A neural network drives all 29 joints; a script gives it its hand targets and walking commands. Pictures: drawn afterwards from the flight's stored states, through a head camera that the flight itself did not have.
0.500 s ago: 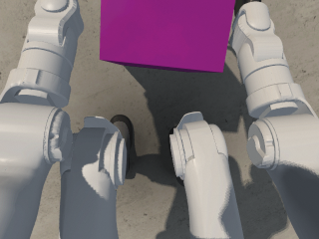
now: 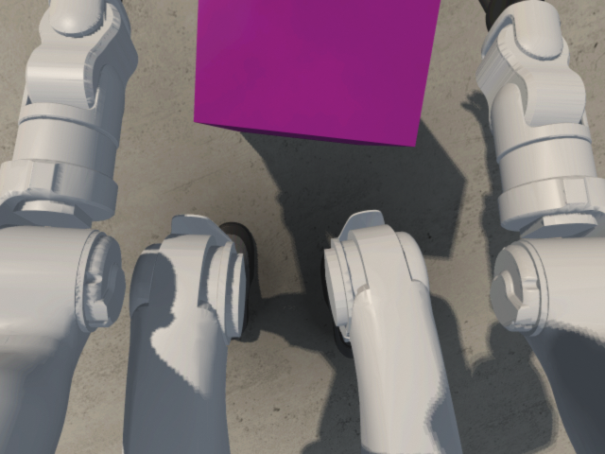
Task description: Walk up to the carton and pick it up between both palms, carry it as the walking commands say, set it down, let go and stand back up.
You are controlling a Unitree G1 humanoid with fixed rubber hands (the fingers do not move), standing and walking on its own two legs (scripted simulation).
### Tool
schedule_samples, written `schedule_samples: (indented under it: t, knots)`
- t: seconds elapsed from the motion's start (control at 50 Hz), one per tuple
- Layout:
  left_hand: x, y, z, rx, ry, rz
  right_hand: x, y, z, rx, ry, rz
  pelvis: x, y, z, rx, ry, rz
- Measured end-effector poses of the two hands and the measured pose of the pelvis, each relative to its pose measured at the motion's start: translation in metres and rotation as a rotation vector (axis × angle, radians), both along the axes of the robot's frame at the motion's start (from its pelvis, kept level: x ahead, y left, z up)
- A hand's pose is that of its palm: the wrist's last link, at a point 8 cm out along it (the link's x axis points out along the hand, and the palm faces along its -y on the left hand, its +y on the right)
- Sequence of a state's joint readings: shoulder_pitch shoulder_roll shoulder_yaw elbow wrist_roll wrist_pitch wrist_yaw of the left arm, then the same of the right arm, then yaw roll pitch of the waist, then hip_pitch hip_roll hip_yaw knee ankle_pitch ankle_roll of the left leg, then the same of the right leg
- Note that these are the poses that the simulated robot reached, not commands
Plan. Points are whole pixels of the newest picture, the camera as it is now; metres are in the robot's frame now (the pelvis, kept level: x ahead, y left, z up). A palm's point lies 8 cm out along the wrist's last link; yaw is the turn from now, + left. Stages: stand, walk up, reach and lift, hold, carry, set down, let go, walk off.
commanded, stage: set down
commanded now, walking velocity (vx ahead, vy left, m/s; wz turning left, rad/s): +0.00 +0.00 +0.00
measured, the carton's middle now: (307, 76) +0.49 -0.02 -0.25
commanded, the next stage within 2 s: let go in 1.14 s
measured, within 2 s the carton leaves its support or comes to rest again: neither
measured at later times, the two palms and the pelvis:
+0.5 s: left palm out of the picture +0.55 +0.16 -0.01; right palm out of the picture +0.53 -0.21 +0.00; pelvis -0.01 +0.01 +0.10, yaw +0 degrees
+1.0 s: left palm out of the picture +0.55 +0.17 +0.14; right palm out of the picture +0.52 -0.21 +0.16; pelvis +0.00 +0.01 +0.24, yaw +1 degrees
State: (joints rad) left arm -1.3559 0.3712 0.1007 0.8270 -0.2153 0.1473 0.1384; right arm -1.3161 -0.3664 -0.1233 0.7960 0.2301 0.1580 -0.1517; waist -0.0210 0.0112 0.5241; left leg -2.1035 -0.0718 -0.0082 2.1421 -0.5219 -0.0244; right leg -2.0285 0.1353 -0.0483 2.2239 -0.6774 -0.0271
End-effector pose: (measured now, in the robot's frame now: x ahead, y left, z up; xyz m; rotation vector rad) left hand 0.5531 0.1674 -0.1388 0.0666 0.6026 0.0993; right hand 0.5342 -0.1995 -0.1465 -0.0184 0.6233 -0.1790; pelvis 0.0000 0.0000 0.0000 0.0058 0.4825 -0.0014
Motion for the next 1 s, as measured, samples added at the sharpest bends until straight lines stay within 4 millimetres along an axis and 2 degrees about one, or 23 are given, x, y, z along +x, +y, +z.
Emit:
schedule_samples:
  t: [0.06, 0.12, 0.2, 0.36, 0.44, 0.5, 0.8, 0.88, 1.0]
  knots:
    - [-0.005, 0.0, 0.007, -0.018, 0.048, 0.007, -0.001, 0.004, 0.015, 0.001, 0.016, 0.01, 0.0, -0.001, 0.012, 0.001, -0.008, 0.001]
    - [-0.007, -0.006, 0.02, -0.042, 0.038, 0.0, 0.0, 0.006, 0.04, 0.001, -0.025, 0.005, -0.001, -0.001, 0.024, -0.001, -0.011, 0.004]
    - [-0.007, -0.014, 0.038, -0.03, 0.036, -0.025, -0.001, -0.003, 0.059, -0.028, -0.004, -0.008, -0.004, 0.002, 0.038, -0.013, -0.016, 0.005]
    - [-0.002, -0.007, 0.088, 0.004, 0.003, -0.025, -0.008, -0.014, 0.101, -0.023, -0.003, -0.034, -0.009, 0.007, 0.071, -0.021, -0.017, 0.004]
    - [-0.002, -0.006, 0.115, 0.002, 0.003, -0.032, -0.006, -0.011, 0.128, -0.001, -0.039, -0.033, -0.01, 0.01, 0.09, -0.023, -0.02, 0.012]
    - [-0.003, -0.005, 0.128, 0.0, 0.04, -0.019, -0.003, -0.01, 0.144, -0.016, -0.016, -0.014, -0.01, 0.011, 0.104, -0.019, -0.026, 0.016]
    - [-0.009, 0.007, 0.213, -0.012, 0.034, -0.011, -0.007, -0.011, 0.235, -0.02, -0.012, -0.009, -0.002, 0.011, 0.188, -0.027, -0.05, 0.028]
    - [-0.006, 0.005, 0.245, -0.013, 0.014, -0.035, -0.007, -0.012, 0.263, -0.019, -0.014, -0.008, 0.0, 0.013, 0.21, -0.033, -0.063, 0.035]
    - [-0.008, 0.005, 0.278, -0.016, 0.036, -0.026, -0.01, -0.014, 0.302, -0.016, -0.032, -0.007, 0.004, 0.015, 0.244, -0.034, -0.089, 0.034]
